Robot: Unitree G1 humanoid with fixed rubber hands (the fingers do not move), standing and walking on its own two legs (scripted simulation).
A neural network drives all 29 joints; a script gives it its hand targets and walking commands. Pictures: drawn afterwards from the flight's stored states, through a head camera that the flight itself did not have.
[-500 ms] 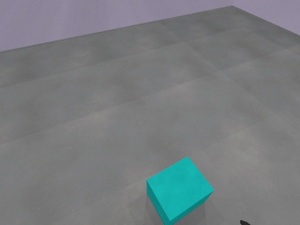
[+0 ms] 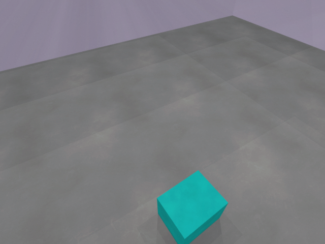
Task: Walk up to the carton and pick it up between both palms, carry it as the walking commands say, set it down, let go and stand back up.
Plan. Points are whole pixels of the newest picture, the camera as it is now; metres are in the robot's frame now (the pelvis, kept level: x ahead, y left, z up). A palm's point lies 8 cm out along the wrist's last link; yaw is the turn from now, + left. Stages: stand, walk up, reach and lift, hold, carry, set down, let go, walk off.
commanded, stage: walk up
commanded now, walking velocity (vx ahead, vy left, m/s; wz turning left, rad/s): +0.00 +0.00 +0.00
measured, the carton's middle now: (190, 208) +0.46 -0.11 -0.66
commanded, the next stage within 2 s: none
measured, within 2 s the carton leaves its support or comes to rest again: neither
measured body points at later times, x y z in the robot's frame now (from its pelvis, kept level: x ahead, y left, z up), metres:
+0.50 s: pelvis +0.00 +0.02 -0.01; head +0.03 +0.03 +0.43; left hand +0.06 +0.27 -0.17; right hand +0.05 -0.25 -0.15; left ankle +0.11 +0.10 -0.74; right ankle -0.04 -0.11 -0.74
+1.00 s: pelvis +0.02 +0.03 +0.01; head +0.05 -0.02 +0.45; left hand +0.10 +0.30 -0.11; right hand +0.06 -0.27 -0.13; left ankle +0.07 +0.19 -0.65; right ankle -0.06 -0.08 -0.74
